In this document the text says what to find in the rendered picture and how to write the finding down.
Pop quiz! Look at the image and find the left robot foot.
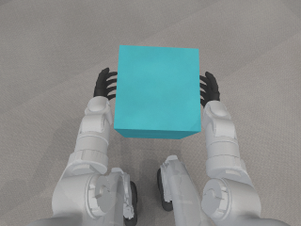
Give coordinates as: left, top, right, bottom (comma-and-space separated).
124, 181, 138, 226

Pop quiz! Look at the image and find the carton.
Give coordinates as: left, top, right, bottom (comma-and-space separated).
114, 45, 201, 139

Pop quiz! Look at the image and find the left robot forearm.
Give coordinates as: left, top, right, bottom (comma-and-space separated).
52, 96, 113, 209

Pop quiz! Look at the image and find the robot left upper arm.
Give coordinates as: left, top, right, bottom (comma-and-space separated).
26, 172, 113, 226

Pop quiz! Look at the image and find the right robot hand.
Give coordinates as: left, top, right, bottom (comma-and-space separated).
199, 72, 220, 108

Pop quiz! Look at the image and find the robot right upper arm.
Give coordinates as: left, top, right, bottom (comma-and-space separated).
201, 177, 291, 226

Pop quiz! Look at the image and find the right robot shin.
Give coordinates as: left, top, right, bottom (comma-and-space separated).
163, 154, 186, 202

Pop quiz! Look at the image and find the right robot forearm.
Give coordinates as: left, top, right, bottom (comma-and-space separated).
201, 100, 256, 190

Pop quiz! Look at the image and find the left robot hand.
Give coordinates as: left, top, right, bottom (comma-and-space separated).
93, 67, 118, 101

